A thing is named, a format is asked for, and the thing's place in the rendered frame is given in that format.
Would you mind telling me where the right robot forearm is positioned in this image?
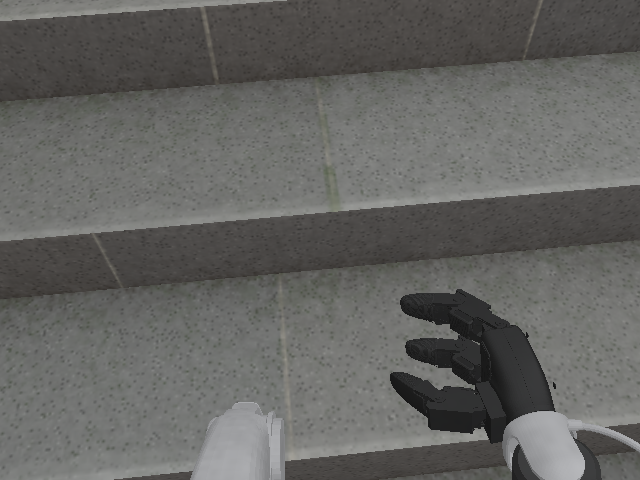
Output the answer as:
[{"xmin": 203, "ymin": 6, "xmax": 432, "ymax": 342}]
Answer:
[{"xmin": 502, "ymin": 411, "xmax": 602, "ymax": 480}]

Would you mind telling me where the robot right hand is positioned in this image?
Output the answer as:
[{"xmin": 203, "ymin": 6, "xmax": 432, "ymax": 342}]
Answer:
[{"xmin": 390, "ymin": 289, "xmax": 556, "ymax": 444}]

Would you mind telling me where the robot left thigh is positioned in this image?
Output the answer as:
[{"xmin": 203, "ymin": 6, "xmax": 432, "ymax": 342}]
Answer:
[{"xmin": 190, "ymin": 408, "xmax": 285, "ymax": 480}]

